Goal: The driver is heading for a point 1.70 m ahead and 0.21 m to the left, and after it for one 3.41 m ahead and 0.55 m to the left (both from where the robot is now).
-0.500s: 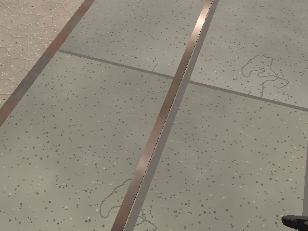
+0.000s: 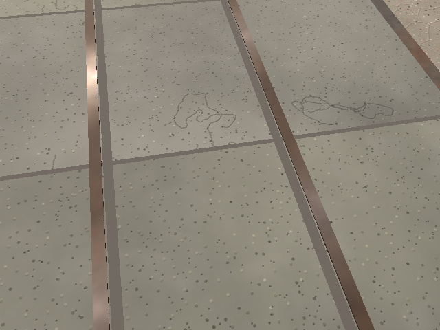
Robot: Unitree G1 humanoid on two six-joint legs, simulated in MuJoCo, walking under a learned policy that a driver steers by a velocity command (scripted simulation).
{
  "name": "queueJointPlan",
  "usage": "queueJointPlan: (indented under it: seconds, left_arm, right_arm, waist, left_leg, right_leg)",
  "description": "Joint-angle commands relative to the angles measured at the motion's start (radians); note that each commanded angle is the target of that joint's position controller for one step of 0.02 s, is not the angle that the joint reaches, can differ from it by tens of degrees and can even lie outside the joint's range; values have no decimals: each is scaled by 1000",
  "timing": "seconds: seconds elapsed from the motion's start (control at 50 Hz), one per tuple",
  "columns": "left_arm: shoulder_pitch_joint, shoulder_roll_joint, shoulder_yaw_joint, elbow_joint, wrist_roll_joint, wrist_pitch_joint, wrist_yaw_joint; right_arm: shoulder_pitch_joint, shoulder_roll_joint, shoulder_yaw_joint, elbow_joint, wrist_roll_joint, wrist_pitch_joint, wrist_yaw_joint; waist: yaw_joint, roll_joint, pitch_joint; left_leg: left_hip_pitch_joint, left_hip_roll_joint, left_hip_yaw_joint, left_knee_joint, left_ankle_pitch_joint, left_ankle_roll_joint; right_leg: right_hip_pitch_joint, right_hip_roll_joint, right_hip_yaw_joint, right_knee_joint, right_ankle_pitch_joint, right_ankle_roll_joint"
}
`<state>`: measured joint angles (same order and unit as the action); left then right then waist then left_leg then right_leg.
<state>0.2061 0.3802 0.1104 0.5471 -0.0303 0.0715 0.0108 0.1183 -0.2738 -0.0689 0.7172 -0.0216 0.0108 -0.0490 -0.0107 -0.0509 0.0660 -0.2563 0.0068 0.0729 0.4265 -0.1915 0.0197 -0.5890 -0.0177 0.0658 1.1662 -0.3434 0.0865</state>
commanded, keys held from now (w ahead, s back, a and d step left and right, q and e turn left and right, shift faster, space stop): e+shift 0.02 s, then shift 0.28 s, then q+shift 0.04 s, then w+q+shift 0.42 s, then q+shift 0.18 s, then shift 0.06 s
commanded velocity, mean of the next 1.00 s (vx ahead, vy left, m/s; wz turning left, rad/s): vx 0.35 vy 0.00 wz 0.21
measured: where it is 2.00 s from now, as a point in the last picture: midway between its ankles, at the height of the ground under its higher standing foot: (130, 307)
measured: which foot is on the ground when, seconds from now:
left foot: down 0.00-0.22, up 0.24-0.82, down 0.84-1.00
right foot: up 0.00-0.20, down 0.22-0.84, up 0.86-1.00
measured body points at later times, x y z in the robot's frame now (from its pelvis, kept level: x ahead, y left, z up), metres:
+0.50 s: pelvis +0.03 -0.05 +0.01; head +0.03 -0.07 +0.46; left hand +0.21 +0.19 -0.08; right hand +0.08 -0.35 -0.11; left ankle +0.05 +0.10 -0.67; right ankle -0.01 -0.15 -0.74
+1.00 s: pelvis +0.25 +0.09 -0.01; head +0.29 +0.13 +0.44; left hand +0.32 +0.40 -0.11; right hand +0.44 -0.15 -0.10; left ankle +0.25 +0.14 -0.74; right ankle +0.26 -0.11 -0.63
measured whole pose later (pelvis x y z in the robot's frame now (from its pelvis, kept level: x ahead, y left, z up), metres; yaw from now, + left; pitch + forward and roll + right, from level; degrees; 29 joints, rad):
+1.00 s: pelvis +0.25 +0.09 -0.01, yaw +18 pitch +2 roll -2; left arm 0.15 0.31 0.05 0.68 0.00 -0.11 0.02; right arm 0.27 -0.32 -0.06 0.67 0.02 -0.03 0.02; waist 0.00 -0.03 0.08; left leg -0.34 -0.09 0.01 0.56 -0.25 0.12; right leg -0.54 -0.08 0.06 1.25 -0.35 0.06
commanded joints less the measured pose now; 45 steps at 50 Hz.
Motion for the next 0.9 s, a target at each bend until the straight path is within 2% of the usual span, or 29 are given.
queueJointPlan:
  seconds: [0.02,0.08,0.16,0.2,0.22,0.24,0.26,0.28,0.3,0.32,0.34,0.36,0.38,0.4,0.44,0.5,0.56,0.58,0.6,0.64,0.7,0.76,0.78,0.8,0.82,0.84,0.86,0.88,0.9]
  left_arm:
    - [-89,45,3,-115,0,-17,-4]
    - [-97,9,-17,-120,17,-19,-8]
    - [-55,21,-13,-94,17,-10,-11]
    - [20,22,-6,-57,17,-7,-15]
    - [48,58,5,-43,18,-7,-9]
    - [76,141,20,-54,20,-11,5]
    - [24,180,20,-73,56,-28,3]
    - [26,114,4,-68,63,-48,-6]
    - [-8,85,-9,-44,61,-62,-8]
    - [-63,48,-20,-34,52,-68,-5]
    - [-105,-6,-41,-23,45,-75,-3]
    - [-44,7,-35,8,36,-76,2]
    - [11,38,-21,32,30,-78,5]
    - [24,55,-16,42,30,-85,7]
    - [38,57,-15,62,43,-113,15]
    - [61,41,-9,93,37,-151,23]
    - [55,41,-2,108,35,-169,23]
    - [107,43,-10,131,85,-154,6]
    - [94,51,-5,133,90,-152,0]
    - [80,62,-1,137,83,-159,2]
    - [82,82,8,156,82,-163,6]
    - [102,93,13,183,90,-153,1]
    - [105,99,13,190,90,-146,-3]
    - [106,119,17,195,79,-137,-9]
    - [97,137,20,197,56,-124,-20]
    - [45,139,20,150,-31,-123,-8]
    - [95,-67,-41,82,32,-141,-4]
    - [42,2,-43,48,17,-187,3]
    - [-89,79,-27,19,-18,-211,7]
  right_arm:
    - [14,-181,-45,-60,-4,-2,-4]
    - [12,-215,-56,-54,6,3,19]
    - [-2,-232,-61,-40,39,-4,46]
    - [-15,-212,-52,-27,65,-6,48]
    - [48,-163,-37,0,61,-11,51]
    - [57,-81,-4,-24,1,-17,59]
    - [16,-108,-11,-54,-1,-16,49]
    - [-29,-175,-31,-45,18,-8,39]
    - [-23,-166,-33,-42,34,-3,35]
    - [25,-148,-30,-4,32,3,30]
    - [59,-139,-27,18,22,11,30]
    - [106,-143,-27,41,26,10,40]
    - [98,-155,-29,37,43,6,51]
    - [55,-161,-30,16,59,2,56]
    - [-13,-164,-32,-17,69,-13,55]
    - [15,-134,-33,-15,59,-36,57]
    - [33,-109,-30,-24,57,-38,66]
    - [14,-115,-32,-17,-55,-1,114]
    - [3,-100,-31,-33,-43,14,139]
    - [-20,-99,-27,-55,-13,23,162]
    - [-62,-104,-20,-83,-7,23,169]
    - [-103,-110,-12,-104,-7,26,162]
    - [-91,-114,-11,-100,-8,25,154]
    - [-14,-122,-16,-80,-6,20,138]
    - [160,-129,-29,-31,-4,7,114]
    - [396,-267,-96,5,99,2,87]
    - [357,-419,-112,7,105,-1,65]
    - [352,-406,-94,-74,75,-36,79]
    - [327,-331,-78,-80,55,-57,88]
  waist:
    - [-51,190,-109]
    - [-50,192,-139]
    - [-19,227,-159]
    - [33,213,-169]
    - [31,131,-185]
    - [12,-138,-224]
    - [29,-249,-233]
    - [78,-131,-231]
    - [46,-123,-190]
    - [14,-87,-186]
    - [-5,-92,-177]
    - [7,-117,-203]
    - [40,-131,-181]
    - [60,-149,-129]
    - [74,-129,-45]
    - [58,-87,-34]
    - [40,-65,-14]
    - [49,6,-5]
    - [39,-45,21]
    - [27,-76,37]
    - [21,-61,51]
    - [32,-58,70]
    - [28,-44,72]
    - [-5,-32,29]
    - [-98,32,-73]
    - [-218,123,-168]
    - [-69,512,-177]
    - [-87,369,-364]
    - [-119,190,-261]
  left_leg:
    - [255,273,-172,-151,195,205]
    - [213,282,-109,-133,272,211]
    - [193,302,-74,-71,370,191]
    - [143,281,-38,24,355,132]
    - [39,239,17,115,244,58]
    - [-206,141,93,368,-208,-42]
    - [-358,55,24,567,-475,-95]
    - [-349,71,-60,681,-458,-102]
    - [-350,75,-82,695,-396,-95]
    - [-332,88,-93,663,-330,-97]
    - [-283,91,-95,633,-256,-109]
    - [-271,67,-49,657,-202,-114]
    - [-314,66,-46,669,-161,-105]
    - [-378,70,-65,646,-128,-90]
    - [-500,72,-130,592,-72,-60]
    - [-603,86,-178,580,-19,-38]
    - [-629,116,-159,598,23,-51]
    - [-569,81,-86,609,4,-56]
    - [-560,94,-76,596,27,-55]
    - [-537,119,-72,558,63,-40]
    - [-497,135,-34,462,32,11]
    - [-440,121,42,380,-78,82]
    - [-391,89,79,348,-130,104]
    - [-276,17,131,325,-187,123]
    - [-53,-72,162,252,-148,143]
    - [296,-73,53,217,1,186]
    - [510,164,-513,47,-92,315]
    - [600,306,-932,-150,-197,409]
    - [570,327,-841,-183,-18,356]
  right_leg:
    - [-135,-64,-41,-73,-7,30]
    - [14,-61,-69,-232,-59,14]
    - [187,-12,-109,-468,-40,-31]
    - [360,17,-125,-732,135,-89]
    - [516,-1,-69,-817,291,-123]
    - [711,-236,228,-795,685,-196]
    - [619,-415,375,-776,779,-408]
    - [575,-361,303,-788,748,-426]
    - [537,-290,217,-788,688,-373]
    - [530,-240,148,-792,605,-320]
    - [496,-222,97,-793,641,-298]
    - [511,-206,76,-840,432,-297]
    - [524,-216,108,-908,79,-301]
    - [521,-239,160,-973,-172,-295]
    - [564,-292,224,-1045,-303,-282]
    - [667,-330,171,-1071,-237,-260]
    - [648,-342,73,-1094,-185,-247]
    - [571,-321,-2,-1114,-212,-233]
    - [531,-311,-47,-1117,-211,-218]
    - [498,-321,-105,-1129,-227,-194]
    - [536,-340,-178,-1138,-234,-175]
    - [598,-334,-265,-1099,-164,-167]
    - [616,-322,-306,-1025,15,-166]
    - [625,-308,-346,-853,388,-163]
    - [584,-281,-397,-534,763,-150]
    - [342,-226,-369,-214,789,-71]
    - [-118,-9,-291,222,-219,26]
    - [-243,58,-1,358,-311,15]
    - [-330,21,19,329,-193,-9]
